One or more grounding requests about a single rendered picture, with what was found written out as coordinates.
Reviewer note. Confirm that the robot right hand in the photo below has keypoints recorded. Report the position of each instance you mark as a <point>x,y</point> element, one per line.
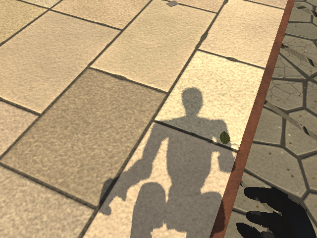
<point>292,223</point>

